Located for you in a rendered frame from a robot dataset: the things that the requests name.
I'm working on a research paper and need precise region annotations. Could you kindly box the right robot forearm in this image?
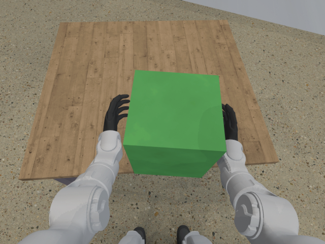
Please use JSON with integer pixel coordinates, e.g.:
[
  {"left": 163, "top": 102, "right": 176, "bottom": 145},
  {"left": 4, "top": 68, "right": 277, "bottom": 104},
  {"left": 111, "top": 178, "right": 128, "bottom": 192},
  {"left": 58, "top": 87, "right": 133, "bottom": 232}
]
[{"left": 217, "top": 139, "right": 299, "bottom": 232}]

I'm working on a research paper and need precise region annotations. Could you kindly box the carton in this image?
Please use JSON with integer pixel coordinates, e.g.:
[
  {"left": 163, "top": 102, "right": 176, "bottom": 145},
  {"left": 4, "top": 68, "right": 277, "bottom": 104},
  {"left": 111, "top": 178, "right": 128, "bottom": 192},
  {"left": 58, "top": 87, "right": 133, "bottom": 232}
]
[{"left": 123, "top": 70, "right": 226, "bottom": 178}]

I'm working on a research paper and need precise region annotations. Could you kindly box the left robot forearm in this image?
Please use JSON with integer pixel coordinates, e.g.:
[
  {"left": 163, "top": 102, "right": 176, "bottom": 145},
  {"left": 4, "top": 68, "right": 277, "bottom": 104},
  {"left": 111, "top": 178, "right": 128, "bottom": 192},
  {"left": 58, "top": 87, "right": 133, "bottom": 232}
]
[{"left": 49, "top": 130, "right": 123, "bottom": 225}]

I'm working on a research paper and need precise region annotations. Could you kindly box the table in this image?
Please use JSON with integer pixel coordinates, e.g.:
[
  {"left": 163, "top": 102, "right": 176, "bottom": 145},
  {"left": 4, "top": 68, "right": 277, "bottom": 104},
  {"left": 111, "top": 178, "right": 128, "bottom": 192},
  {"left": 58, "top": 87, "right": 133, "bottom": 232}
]
[{"left": 18, "top": 20, "right": 279, "bottom": 186}]

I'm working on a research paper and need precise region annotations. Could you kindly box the right robot foot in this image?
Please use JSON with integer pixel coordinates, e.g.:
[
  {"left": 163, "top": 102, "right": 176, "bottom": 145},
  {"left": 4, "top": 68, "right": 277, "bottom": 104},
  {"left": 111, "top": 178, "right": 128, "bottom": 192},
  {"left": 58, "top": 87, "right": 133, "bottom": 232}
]
[{"left": 177, "top": 225, "right": 190, "bottom": 244}]

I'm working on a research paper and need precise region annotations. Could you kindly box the left robot hand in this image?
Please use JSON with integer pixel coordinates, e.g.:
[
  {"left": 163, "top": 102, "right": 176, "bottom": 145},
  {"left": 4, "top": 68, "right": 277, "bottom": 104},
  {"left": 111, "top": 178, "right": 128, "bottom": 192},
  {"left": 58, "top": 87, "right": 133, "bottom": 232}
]
[{"left": 103, "top": 95, "right": 130, "bottom": 132}]

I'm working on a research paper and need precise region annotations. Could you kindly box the robot right upper arm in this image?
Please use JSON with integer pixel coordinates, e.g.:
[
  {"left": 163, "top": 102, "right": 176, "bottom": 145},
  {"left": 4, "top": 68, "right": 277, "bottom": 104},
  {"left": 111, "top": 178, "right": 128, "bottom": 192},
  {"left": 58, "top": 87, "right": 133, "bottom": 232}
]
[{"left": 234, "top": 192, "right": 325, "bottom": 244}]

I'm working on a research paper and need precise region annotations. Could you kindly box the robot foot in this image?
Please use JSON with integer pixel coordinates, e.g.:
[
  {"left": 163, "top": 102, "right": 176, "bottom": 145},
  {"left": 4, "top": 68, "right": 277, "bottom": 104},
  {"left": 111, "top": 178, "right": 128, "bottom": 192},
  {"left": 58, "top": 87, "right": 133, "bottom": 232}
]
[
  {"left": 134, "top": 227, "right": 146, "bottom": 244},
  {"left": 177, "top": 225, "right": 190, "bottom": 244}
]

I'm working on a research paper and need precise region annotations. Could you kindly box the left robot foot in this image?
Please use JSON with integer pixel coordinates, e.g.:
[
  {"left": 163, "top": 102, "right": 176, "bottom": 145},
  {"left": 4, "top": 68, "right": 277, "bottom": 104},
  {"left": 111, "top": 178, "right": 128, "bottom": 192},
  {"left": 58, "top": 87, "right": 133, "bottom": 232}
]
[{"left": 134, "top": 227, "right": 146, "bottom": 244}]

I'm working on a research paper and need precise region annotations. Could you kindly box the right robot hand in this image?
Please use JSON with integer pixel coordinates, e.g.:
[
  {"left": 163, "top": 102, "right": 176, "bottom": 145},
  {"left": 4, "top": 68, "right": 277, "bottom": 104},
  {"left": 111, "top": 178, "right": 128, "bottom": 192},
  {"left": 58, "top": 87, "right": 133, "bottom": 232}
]
[{"left": 222, "top": 104, "right": 238, "bottom": 141}]

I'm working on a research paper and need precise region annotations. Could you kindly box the robot left upper arm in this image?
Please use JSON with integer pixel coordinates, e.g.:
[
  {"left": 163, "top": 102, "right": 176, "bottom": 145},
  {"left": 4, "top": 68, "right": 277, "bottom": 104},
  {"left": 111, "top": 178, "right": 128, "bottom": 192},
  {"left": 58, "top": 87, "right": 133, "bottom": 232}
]
[{"left": 17, "top": 186, "right": 110, "bottom": 244}]

